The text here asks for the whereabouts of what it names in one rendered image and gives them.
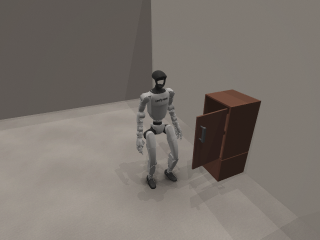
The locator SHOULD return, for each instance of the robot left upper arm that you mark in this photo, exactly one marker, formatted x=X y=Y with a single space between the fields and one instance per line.
x=171 y=97

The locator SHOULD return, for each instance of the robot left hand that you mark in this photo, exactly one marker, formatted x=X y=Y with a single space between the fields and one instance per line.
x=178 y=132

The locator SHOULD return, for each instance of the left robot shin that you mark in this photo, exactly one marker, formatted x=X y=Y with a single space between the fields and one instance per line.
x=171 y=164

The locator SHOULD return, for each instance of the robot head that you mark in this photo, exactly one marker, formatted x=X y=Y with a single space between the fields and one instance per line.
x=157 y=76

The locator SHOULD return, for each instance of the cupboard door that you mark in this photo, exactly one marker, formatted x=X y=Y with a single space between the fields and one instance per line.
x=210 y=150

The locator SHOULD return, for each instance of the robot right hand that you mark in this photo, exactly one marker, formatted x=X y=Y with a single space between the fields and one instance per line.
x=140 y=144

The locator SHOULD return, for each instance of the right robot forearm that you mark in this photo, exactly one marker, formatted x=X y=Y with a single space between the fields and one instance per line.
x=139 y=121

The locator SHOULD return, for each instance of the handle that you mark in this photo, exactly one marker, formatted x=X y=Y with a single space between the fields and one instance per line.
x=203 y=134

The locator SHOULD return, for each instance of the left robot forearm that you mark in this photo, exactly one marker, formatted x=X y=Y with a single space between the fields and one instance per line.
x=173 y=117

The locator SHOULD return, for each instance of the robot right upper arm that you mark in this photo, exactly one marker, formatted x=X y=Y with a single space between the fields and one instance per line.
x=144 y=99

